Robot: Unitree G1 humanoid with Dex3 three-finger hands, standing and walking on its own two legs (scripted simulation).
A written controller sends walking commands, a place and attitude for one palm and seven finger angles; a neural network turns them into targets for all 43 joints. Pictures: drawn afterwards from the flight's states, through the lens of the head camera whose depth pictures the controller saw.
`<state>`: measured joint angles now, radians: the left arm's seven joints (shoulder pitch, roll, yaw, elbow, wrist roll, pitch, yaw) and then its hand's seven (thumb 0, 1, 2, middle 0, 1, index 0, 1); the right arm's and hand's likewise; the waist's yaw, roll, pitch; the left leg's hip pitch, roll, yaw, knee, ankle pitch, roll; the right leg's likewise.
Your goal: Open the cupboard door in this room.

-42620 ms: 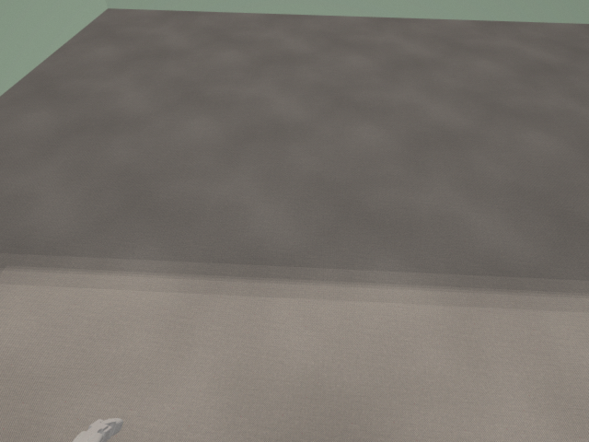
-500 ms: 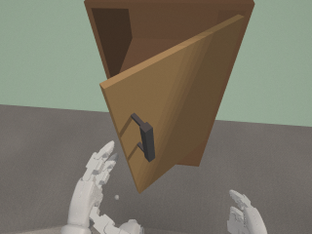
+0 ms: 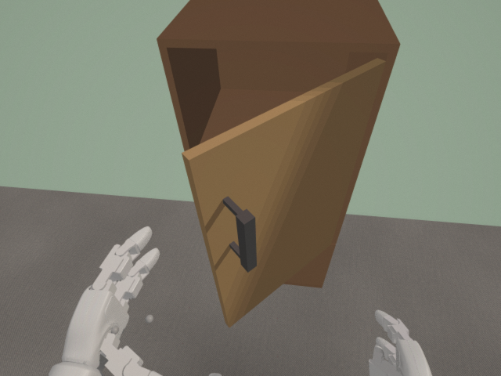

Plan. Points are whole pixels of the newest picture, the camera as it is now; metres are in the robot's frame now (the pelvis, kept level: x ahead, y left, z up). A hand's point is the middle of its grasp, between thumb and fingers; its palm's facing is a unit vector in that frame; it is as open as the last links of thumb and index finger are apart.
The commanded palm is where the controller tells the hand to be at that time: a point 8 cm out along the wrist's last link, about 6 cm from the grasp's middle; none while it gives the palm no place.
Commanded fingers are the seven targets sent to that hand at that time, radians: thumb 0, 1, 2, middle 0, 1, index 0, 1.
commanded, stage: draw the hand back to the body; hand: left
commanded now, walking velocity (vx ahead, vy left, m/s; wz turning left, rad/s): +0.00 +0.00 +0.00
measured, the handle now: (239, 235) +0.33 +0.04 +0.07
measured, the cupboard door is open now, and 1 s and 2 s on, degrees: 46 46 46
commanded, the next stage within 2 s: step back with the hand held close in 1.20 s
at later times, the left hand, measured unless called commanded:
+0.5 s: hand (56, 284) +0.20 +0.24 +0.15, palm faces +0.27 -0.90 -0.35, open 12.9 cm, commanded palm +0.15 +0.29 +0.18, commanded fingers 0.00 0.38 0.68 -0.18 -0.30 -0.18 -0.30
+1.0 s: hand (4, 247) +0.21 +0.28 +0.20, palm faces +0.42 -0.81 -0.41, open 7.7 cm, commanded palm +0.16 +0.32 +0.22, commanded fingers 0.00 0.90 0.90 -0.20 -0.30 -0.20 -0.30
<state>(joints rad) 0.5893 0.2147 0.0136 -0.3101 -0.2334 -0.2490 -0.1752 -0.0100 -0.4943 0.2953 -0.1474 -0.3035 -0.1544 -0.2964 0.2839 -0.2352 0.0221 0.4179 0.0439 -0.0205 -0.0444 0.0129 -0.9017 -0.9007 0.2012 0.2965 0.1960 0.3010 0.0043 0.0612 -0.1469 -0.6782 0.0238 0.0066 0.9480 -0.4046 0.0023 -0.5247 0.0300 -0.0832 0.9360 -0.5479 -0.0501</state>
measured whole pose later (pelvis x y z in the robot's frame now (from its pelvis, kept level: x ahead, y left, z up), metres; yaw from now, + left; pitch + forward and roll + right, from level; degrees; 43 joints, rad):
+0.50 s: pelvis +0.01 +0.03 +0.04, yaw +0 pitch +0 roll -1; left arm 0.57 0.32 0.12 -0.43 -0.05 -0.04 0.13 0.00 0.05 0.53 -0.17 -0.30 -0.18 -0.30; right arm 0.23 -0.22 0.07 0.52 0.02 -0.07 -0.10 0.01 -0.90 -0.90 0.20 0.30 0.20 0.30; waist 0.05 0.06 -0.05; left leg -0.35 -0.01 0.04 0.63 -0.28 0.04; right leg -0.19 0.00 -0.05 0.58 -0.39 -0.01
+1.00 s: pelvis +0.02 +0.02 +0.06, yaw -1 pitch -3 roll +0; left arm 0.49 0.35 0.32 -0.40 -0.08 -0.05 0.12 0.01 0.83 0.86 -0.20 -0.30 -0.21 -0.30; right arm 0.19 -0.24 0.02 0.61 0.01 -0.06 -0.06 0.01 -0.90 -0.90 0.20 0.30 0.20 0.30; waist 0.07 0.06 0.00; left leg -0.18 -0.01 0.05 0.43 -0.21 0.03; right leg -0.03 0.01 -0.04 0.38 -0.30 -0.02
